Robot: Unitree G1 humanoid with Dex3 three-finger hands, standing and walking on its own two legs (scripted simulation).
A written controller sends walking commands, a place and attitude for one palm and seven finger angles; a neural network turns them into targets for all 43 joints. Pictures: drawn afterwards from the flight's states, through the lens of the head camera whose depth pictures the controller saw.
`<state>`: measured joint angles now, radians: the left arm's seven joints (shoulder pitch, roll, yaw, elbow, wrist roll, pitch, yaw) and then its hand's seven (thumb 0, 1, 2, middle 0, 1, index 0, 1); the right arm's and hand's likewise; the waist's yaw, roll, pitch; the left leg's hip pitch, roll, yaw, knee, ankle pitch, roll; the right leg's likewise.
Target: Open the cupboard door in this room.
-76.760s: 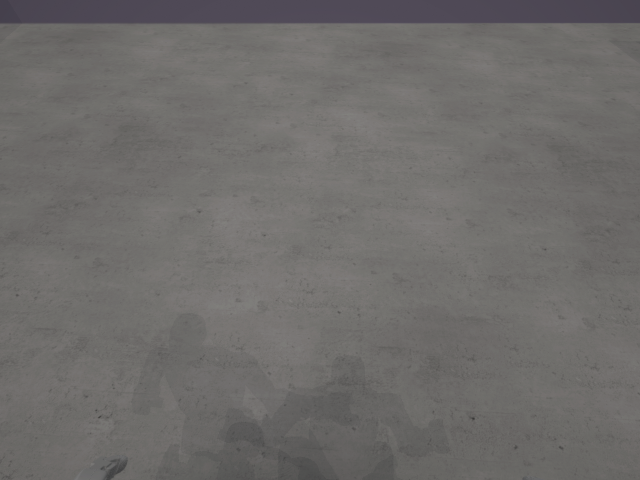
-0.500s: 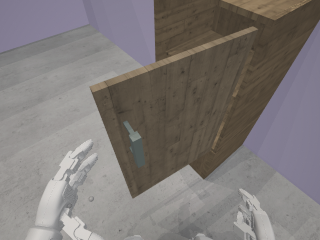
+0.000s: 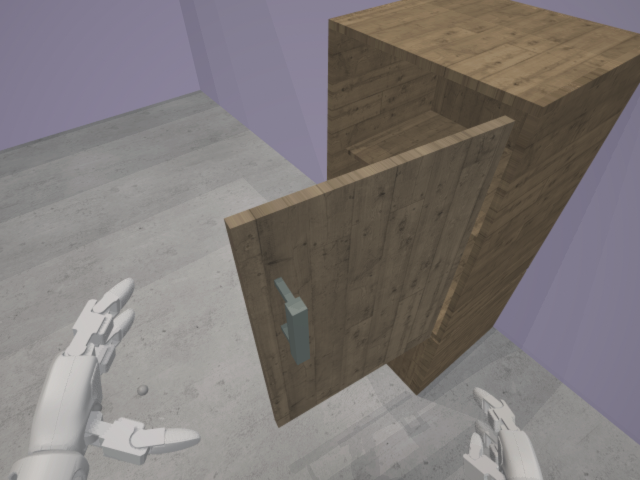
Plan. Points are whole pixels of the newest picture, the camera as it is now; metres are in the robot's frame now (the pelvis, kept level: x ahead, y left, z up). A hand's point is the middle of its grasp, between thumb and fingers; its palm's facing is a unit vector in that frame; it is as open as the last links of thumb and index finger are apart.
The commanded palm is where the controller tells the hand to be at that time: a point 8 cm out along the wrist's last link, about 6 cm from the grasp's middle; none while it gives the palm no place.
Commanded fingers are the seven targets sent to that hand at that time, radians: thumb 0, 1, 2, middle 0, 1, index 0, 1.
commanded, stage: draw the hand back to the body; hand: left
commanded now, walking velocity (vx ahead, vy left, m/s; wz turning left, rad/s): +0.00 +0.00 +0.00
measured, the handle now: (291, 321) +0.31 +0.08 +0.04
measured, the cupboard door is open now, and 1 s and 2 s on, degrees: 83 83 83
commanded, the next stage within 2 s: step back with the hand held close in 0.90 s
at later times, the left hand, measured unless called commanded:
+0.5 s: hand (77, 324) +0.20 +0.25 +0.17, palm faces +0.42 -0.80 -0.42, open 9.3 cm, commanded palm +0.16 +0.29 +0.19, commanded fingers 0.00 0.90 0.90 -0.20 -0.30 -0.20 -0.30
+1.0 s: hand (79, 336) +0.19 +0.24 +0.18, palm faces +0.45 -0.80 -0.40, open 7.4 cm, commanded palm +0.15 +0.28 +0.20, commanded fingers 0.00 0.90 0.90 -0.20 -0.30 -0.20 -0.30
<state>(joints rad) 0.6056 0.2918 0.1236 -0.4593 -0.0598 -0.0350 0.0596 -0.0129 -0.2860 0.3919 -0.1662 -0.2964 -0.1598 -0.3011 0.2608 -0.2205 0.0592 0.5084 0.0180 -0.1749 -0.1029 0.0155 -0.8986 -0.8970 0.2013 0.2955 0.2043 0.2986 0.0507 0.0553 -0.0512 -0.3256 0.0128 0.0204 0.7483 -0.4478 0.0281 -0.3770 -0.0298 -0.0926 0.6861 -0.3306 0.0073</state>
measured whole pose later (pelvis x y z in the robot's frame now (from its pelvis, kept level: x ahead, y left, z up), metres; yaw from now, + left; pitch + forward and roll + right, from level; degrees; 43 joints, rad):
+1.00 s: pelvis +0.00 -0.02 +0.03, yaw -1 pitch -6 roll -1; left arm 0.47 0.33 0.32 -0.38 -0.05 -0.08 0.12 0.01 0.88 0.90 -0.21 -0.30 -0.21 -0.30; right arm 0.19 -0.23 0.02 0.65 0.00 -0.13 -0.08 0.02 -0.90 -0.90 0.20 0.30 0.20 0.30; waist 0.08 0.07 0.05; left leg -0.02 0.03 0.04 0.42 -0.30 0.00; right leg -0.09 0.00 -0.08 0.39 -0.20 -0.02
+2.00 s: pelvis -0.10 +0.01 +0.00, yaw +1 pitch -1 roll +0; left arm 0.48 0.39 0.46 -0.54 0.01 -0.25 0.16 0.01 0.88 0.90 -0.22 -0.30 -0.21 -0.30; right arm 0.20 -0.21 0.00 0.60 0.00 -0.10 -0.07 0.01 -0.90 -0.90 0.20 0.30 0.21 0.30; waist 0.00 -0.02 0.08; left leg -0.45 -0.02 0.04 0.76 -0.37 0.04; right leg -0.48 0.00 0.03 0.64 -0.15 0.01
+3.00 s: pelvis -0.26 -0.04 +0.02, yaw -4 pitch +0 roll +0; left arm 0.59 0.40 0.41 -0.46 -0.03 -0.21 0.15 0.01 0.88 0.90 -0.22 -0.30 -0.21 -0.30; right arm 0.26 -0.21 0.01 0.66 0.00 -0.09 -0.07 0.01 -0.90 -0.90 0.20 0.30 0.20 0.30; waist 0.01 -0.02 -0.03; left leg -0.38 -0.01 0.03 0.78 -0.36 0.02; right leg -0.23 0.03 -0.03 0.49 -0.26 -0.05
